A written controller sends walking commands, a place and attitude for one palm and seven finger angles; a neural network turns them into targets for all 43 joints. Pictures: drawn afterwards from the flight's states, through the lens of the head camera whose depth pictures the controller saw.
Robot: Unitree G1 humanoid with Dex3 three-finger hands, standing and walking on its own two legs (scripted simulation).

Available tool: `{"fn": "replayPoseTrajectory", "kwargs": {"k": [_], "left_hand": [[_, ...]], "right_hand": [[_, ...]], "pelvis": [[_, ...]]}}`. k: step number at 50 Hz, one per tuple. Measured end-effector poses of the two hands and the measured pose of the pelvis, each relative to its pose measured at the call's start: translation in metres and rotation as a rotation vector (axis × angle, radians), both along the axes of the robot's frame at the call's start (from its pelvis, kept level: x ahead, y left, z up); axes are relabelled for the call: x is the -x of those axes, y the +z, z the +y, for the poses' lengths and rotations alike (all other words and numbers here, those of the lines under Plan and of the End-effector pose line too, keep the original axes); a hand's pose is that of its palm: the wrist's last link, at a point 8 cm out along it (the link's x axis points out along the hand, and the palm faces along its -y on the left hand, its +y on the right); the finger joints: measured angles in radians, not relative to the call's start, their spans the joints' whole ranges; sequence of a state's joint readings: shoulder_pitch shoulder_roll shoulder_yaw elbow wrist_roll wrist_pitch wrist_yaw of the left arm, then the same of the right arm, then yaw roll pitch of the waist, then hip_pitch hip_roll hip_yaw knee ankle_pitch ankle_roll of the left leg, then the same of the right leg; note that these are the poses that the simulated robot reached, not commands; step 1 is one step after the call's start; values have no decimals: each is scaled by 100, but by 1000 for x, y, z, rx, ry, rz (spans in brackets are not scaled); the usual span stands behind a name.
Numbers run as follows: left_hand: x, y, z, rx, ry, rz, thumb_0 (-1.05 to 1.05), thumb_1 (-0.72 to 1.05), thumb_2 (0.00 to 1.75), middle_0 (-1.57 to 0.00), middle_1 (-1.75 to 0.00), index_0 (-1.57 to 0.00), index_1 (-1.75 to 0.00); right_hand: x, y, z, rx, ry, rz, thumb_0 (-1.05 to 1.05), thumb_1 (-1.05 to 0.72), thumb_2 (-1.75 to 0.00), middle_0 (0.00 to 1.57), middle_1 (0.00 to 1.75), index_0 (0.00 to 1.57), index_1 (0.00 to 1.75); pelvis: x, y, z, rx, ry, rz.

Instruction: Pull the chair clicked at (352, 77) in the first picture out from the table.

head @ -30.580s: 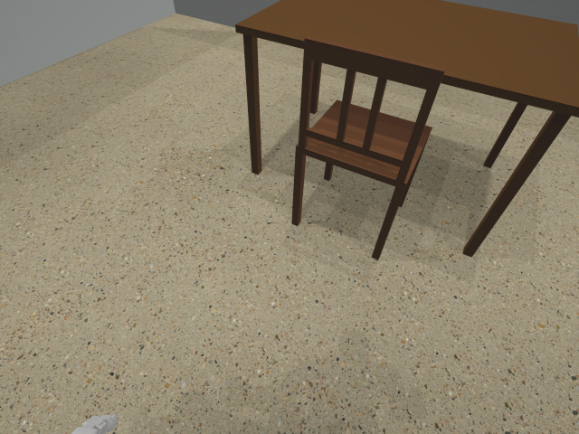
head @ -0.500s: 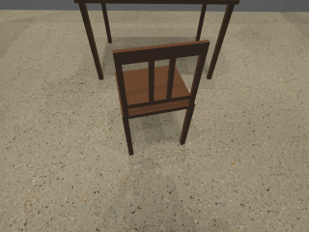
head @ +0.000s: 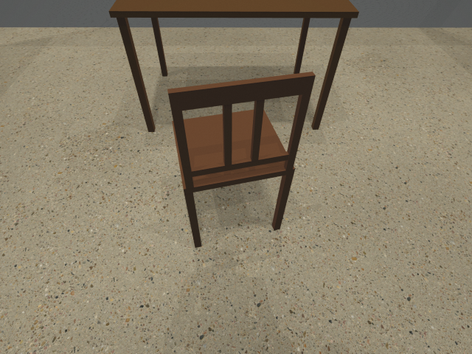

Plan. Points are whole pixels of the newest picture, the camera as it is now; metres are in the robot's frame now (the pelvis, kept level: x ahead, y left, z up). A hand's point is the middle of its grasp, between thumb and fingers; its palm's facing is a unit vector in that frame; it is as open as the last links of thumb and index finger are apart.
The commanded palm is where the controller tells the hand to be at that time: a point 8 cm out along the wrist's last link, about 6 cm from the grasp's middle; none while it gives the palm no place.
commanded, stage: let the arm hang, fingers relaxed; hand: left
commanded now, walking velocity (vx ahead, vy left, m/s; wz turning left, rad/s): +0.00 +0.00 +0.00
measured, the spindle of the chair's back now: (227, 136) +0.75 +0.06 -0.12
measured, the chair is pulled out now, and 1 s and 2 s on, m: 0.60 0.60 0.60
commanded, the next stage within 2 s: look to check the result in 0.04 s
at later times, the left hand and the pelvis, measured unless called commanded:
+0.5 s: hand out of the picture +0.02 +0.17 -0.18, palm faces +0.01 -0.98 -0.20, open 7.3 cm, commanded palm none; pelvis +0.02 +0.00 +0.00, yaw +0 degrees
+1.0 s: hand out of the picture +0.03 +0.17 -0.18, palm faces +0.01 -0.98 -0.20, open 7.3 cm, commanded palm none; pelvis +0.03 +0.00 +0.00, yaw +0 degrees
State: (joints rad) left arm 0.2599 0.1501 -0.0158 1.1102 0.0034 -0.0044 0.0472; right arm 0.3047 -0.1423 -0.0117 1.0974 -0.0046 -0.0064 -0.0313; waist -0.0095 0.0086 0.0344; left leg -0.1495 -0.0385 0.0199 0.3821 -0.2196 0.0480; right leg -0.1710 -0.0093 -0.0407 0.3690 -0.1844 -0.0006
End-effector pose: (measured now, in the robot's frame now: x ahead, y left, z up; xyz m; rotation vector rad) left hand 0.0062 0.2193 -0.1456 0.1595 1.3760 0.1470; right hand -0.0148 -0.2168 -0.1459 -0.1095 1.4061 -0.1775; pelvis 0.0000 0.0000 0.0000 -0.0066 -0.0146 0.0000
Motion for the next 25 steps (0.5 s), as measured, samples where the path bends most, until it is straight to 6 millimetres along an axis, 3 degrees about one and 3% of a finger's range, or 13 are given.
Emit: {"fn": "replayPoseTrajectory", "kwargs": {"k": [25], "left_hand": [[-13, 1, -4, -4, 7, 30, 1, 92, 90, -20, -30, -20, -30]], "right_hand": [[-3, -2, 3, -12, -15, 52, 0, -90, -90, 20, 30, 19, 30]], "pelvis": [[-18, 0, -3, 1, 0, 1]]}}
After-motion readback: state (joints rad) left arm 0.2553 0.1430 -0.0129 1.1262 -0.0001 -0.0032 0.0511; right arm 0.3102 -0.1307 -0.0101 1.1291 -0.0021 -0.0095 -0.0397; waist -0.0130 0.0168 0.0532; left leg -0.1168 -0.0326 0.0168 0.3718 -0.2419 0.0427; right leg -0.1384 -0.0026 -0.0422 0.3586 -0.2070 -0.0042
